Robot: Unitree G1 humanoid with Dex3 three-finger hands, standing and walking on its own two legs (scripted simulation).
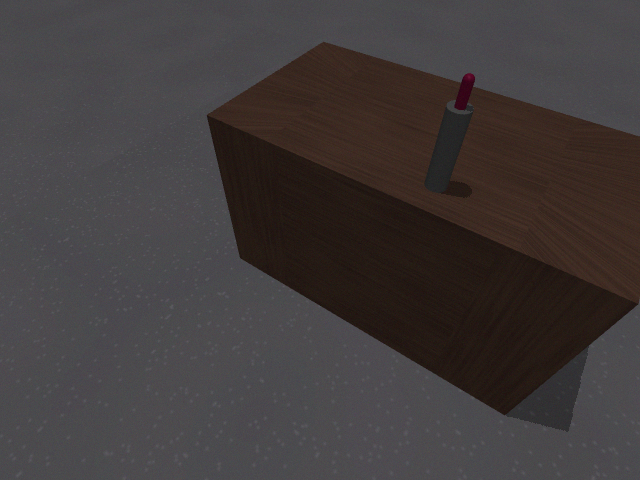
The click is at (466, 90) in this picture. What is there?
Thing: necked bottle
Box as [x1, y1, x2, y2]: [424, 73, 474, 192]
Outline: 470,73 464,75 457,98 455,100 449,101 445,108 424,183 429,190 435,192 443,191 447,186 473,110 473,107 467,102 474,81 474,76
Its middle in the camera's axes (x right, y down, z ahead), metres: +0.27 -0.22 +0.81
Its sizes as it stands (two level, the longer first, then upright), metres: 0.052 0.052 0.266
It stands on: a support 0.65 m high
